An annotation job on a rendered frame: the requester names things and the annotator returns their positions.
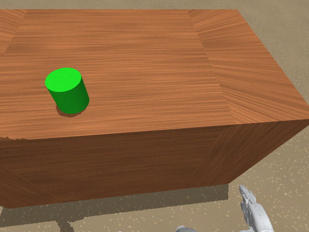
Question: can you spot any right robot hand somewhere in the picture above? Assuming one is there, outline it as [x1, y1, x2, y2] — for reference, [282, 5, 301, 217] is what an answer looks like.
[239, 185, 274, 232]

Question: can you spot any can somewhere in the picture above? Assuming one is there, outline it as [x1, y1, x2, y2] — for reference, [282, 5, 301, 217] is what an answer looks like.
[45, 68, 89, 114]

